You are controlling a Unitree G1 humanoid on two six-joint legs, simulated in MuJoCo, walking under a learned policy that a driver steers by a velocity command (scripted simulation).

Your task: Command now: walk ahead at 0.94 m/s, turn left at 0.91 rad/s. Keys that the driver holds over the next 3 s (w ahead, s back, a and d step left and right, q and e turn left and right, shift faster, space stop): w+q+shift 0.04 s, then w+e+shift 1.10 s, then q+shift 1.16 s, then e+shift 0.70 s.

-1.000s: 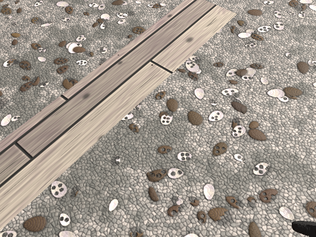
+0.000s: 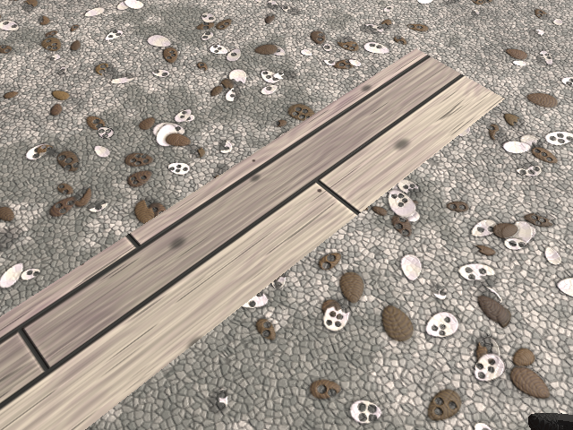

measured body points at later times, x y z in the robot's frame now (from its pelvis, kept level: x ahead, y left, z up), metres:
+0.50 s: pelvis +0.44 -0.02 +0.01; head +0.47 -0.01 +0.46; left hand +0.63 +0.23 -0.08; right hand +0.47 -0.31 -0.11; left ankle +0.16 +0.06 -0.59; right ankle +0.59 -0.07 -0.69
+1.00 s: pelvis +0.90 -0.03 +0.03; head +0.91 -0.05 +0.48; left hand +1.11 +0.18 -0.07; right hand +0.92 -0.35 -0.04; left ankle +1.02 +0.07 -0.69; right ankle +0.72 -0.06 -0.57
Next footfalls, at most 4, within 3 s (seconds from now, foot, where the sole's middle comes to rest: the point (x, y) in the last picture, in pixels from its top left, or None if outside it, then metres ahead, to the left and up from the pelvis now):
0.46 right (335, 341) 0.63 -0.07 -0.72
0.88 left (287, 202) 1.05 0.05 -0.72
1.32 right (441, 163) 1.21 -0.41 -0.72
1.76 left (370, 123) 1.38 -0.21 -0.72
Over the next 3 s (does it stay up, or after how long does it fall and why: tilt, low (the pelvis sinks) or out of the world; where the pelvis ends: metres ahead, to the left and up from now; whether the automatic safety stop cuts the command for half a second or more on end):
stays up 1.28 -0.34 0.03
